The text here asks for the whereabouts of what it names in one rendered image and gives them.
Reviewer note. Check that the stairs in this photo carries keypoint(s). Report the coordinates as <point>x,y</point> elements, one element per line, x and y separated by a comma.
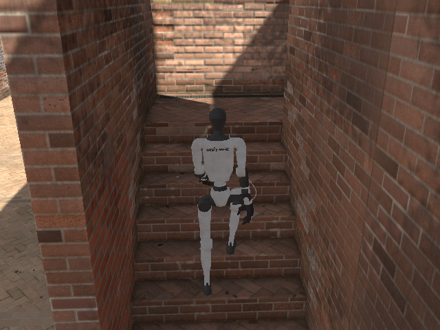
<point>256,288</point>

